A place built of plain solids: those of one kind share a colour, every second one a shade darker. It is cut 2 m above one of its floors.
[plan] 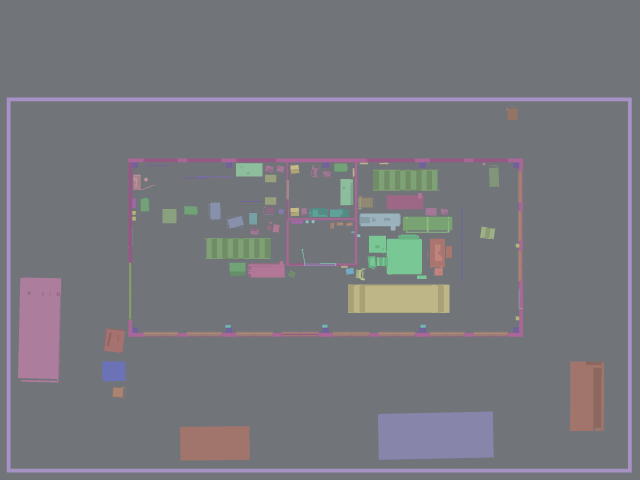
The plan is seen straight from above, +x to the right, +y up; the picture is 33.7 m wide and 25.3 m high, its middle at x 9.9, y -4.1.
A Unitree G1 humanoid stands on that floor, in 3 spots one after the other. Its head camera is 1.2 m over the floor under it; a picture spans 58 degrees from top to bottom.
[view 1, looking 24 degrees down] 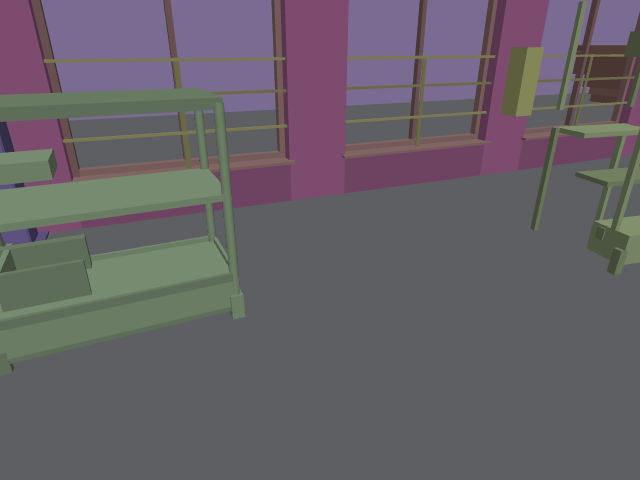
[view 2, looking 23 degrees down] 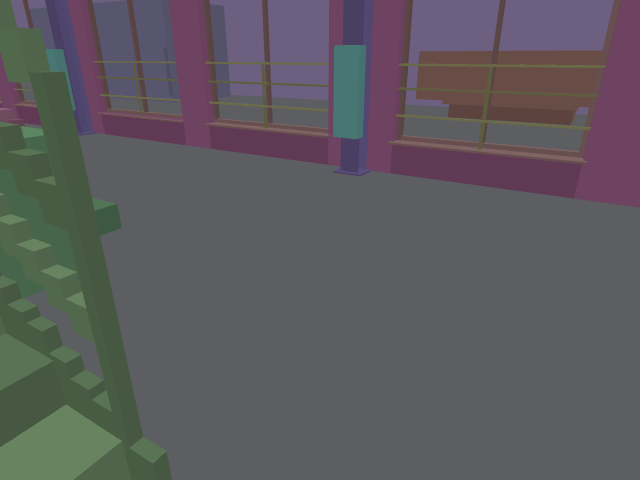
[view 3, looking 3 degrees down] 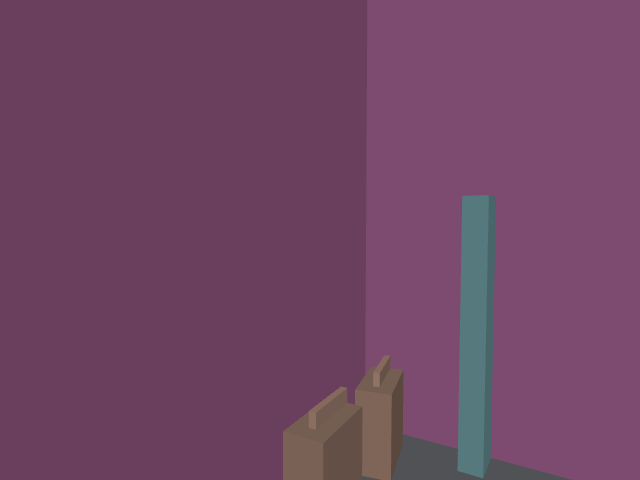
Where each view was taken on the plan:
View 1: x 17.06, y -0.95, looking -23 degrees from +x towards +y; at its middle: ground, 2.95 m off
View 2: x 2.94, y -4.55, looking -59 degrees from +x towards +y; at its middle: ground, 3.07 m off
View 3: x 9.50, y -4.10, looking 31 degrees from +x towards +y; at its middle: wall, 2.03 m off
